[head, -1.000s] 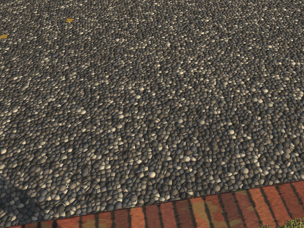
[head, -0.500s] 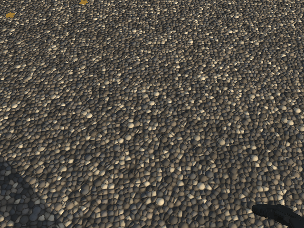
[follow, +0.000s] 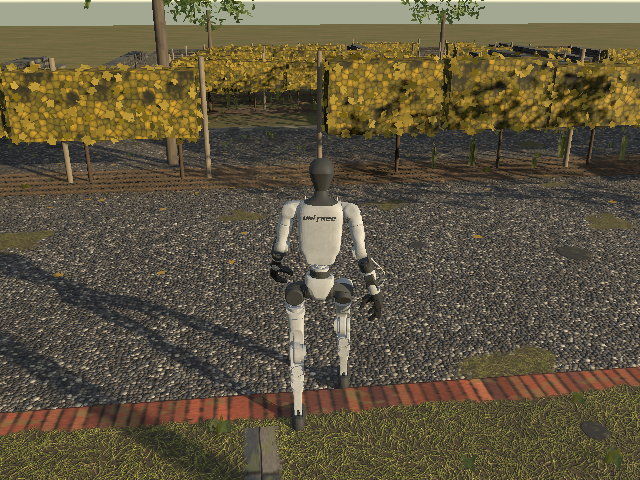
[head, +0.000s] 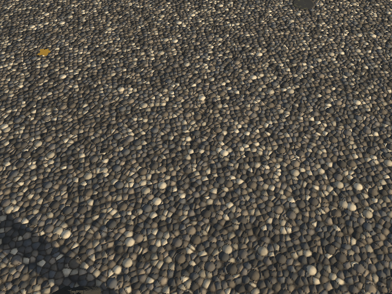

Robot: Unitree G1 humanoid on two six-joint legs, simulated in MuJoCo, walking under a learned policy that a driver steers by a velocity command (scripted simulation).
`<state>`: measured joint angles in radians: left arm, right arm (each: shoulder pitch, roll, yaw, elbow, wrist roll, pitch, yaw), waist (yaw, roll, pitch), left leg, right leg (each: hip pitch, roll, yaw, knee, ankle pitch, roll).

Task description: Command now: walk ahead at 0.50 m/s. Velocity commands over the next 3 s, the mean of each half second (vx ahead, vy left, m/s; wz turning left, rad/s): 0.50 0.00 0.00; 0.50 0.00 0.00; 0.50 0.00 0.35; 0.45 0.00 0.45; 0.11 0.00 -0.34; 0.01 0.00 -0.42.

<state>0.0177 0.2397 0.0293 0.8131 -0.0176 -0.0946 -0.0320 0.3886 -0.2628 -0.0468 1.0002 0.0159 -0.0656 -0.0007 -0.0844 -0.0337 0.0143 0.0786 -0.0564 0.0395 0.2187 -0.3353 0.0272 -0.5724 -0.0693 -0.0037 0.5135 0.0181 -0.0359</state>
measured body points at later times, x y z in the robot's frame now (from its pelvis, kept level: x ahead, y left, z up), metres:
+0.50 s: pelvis +0.28 -0.02 +0.01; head +0.31 -0.01 +0.46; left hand +0.26 +0.26 -0.13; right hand +0.49 -0.25 -0.10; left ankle +0.47 +0.13 -0.70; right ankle +0.17 -0.12 -0.73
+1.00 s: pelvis +0.56 +0.03 +0.01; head +0.59 +0.04 +0.46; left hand +0.75 +0.27 -0.10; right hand +0.55 -0.24 -0.12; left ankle +0.48 +0.12 -0.73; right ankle +0.76 -0.14 -0.68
